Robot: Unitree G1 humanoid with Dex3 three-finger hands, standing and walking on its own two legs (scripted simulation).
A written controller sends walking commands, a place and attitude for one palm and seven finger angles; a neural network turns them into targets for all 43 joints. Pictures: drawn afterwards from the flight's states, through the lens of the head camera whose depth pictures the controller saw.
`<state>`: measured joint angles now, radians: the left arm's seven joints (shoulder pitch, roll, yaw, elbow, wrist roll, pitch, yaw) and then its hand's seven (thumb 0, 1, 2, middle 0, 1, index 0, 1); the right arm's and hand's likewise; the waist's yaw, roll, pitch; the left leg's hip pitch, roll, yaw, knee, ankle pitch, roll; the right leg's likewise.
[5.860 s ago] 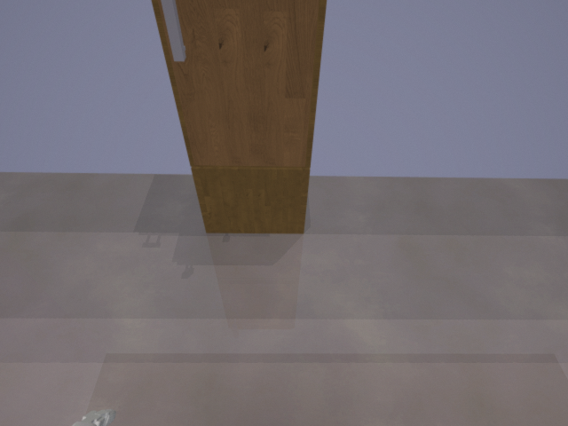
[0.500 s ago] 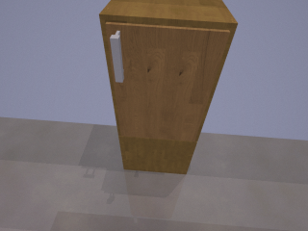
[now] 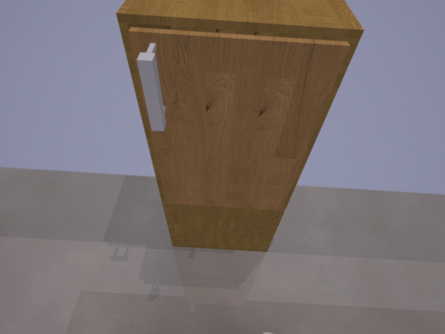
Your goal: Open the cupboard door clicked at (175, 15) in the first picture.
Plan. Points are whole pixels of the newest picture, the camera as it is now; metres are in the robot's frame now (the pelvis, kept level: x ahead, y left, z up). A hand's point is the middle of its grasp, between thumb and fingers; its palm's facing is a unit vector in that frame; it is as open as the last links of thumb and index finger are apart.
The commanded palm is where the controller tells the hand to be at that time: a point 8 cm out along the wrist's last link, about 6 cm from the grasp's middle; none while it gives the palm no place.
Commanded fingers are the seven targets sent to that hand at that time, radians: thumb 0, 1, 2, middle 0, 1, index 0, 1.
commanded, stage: come to a stop and stand still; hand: left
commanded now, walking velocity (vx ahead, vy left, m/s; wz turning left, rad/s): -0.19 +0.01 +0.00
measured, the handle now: (155, 89) +0.54 +0.16 +0.15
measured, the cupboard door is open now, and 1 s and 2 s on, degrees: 0 0 0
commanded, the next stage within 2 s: look again from close up in 1.22 s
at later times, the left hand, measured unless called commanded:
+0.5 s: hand out of the picture +0.03 +0.20 -0.18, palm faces +0.08 -0.98 -0.17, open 7.3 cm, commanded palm none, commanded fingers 0.00 0.90 0.90 -0.20 -0.30 -0.20 -0.30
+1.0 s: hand out of the picture -0.08 +0.17 -0.17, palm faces +0.04 -0.99 -0.15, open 7.4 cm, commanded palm none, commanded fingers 0.00 0.90 0.90 -0.20 -0.30 -0.20 -0.30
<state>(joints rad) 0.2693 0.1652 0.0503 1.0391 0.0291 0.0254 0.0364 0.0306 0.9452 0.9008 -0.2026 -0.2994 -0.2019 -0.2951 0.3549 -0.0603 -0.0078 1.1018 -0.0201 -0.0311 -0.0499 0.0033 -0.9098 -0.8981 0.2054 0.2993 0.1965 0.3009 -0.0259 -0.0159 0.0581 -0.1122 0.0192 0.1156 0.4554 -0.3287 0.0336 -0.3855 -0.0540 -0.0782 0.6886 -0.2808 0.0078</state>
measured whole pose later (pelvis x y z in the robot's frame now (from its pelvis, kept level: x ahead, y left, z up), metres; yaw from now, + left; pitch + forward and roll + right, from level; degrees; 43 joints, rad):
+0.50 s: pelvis -0.03 +0.02 -0.01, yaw +1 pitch -1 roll -1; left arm 0.20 0.17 0.06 0.98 0.03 0.06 0.03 0.00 0.91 0.90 -0.20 -0.30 -0.20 -0.30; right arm 0.26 -0.14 -0.04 1.00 -0.03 0.02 -0.02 0.00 -0.91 -0.90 0.20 0.30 0.19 0.30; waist 0.00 -0.04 0.04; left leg -0.24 0.00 0.06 0.55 -0.29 0.04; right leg -0.41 -0.05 -0.02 0.77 -0.37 0.01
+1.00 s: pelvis -0.07 +0.02 +0.00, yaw +0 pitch -2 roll +0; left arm 0.32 0.11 0.00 1.12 0.02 0.01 0.04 0.01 0.91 0.90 -0.20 -0.30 -0.20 -0.30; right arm 0.30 -0.13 -0.02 1.14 -0.01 0.02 -0.02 0.01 -0.92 -0.90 0.20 0.30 0.19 0.30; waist -0.01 -0.01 0.02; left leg -0.20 -0.01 0.09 0.39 -0.16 0.04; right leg -0.17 -0.03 -0.03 0.42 -0.21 0.01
